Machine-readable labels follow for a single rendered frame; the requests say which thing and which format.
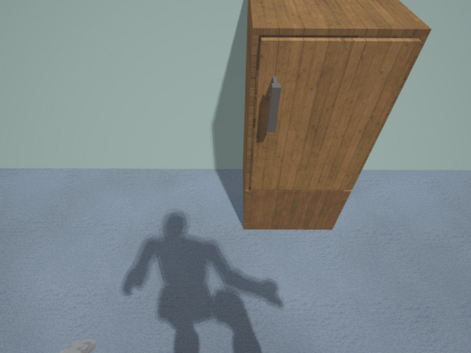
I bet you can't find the handle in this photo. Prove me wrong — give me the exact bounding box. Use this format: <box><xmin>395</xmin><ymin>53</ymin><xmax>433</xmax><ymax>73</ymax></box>
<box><xmin>267</xmin><ymin>76</ymin><xmax>281</xmax><ymax>132</ymax></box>

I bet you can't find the cupboard door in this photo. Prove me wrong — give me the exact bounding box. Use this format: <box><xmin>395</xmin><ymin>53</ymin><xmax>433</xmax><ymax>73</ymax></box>
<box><xmin>251</xmin><ymin>38</ymin><xmax>422</xmax><ymax>190</ymax></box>

